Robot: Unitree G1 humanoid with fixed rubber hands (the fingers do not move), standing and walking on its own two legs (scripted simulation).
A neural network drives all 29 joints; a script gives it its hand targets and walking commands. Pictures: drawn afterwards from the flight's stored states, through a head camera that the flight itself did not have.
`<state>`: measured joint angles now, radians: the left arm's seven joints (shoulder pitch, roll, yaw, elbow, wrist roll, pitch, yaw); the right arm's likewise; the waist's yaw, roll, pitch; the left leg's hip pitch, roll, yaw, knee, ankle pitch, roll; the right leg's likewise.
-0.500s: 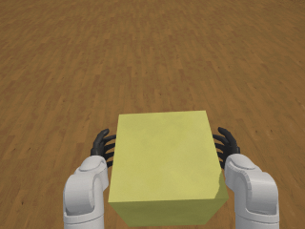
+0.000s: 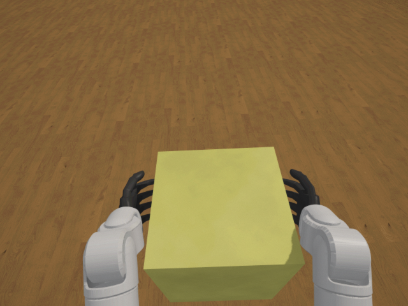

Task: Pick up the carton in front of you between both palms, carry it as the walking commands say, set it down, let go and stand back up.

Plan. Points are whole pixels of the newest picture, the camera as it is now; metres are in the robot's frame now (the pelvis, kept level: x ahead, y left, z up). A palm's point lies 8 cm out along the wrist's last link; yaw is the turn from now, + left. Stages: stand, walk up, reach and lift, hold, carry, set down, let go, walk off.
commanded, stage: carry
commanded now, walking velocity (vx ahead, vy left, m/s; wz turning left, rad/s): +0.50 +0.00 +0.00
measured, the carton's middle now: (218, 230) +0.27 +0.00 +0.02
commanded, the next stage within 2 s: none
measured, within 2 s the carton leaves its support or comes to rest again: neither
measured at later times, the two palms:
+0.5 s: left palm (153, 100) +0.60 +0.16 +0.10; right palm (267, 98) +0.60 -0.14 +0.10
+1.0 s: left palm (166, 58) +0.84 +0.15 +0.10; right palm (256, 60) +0.83 -0.15 +0.09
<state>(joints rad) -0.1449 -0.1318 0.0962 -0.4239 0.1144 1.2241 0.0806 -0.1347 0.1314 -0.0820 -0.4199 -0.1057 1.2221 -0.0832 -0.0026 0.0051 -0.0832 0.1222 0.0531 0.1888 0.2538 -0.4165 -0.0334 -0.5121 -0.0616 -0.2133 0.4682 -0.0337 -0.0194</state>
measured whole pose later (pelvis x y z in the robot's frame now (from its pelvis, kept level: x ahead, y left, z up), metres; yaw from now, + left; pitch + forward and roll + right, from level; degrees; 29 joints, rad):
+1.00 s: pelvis +0.57 +0.00 +0.01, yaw +0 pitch +4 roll -1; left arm -0.18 -0.14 0.10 -0.31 0.12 1.21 0.08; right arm -0.15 0.13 -0.11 -0.35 -0.13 1.23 -0.07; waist 0.00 0.05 -0.09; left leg -0.14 0.09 0.17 0.47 -0.38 -0.02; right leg -0.33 -0.04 -0.20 0.45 -0.18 -0.03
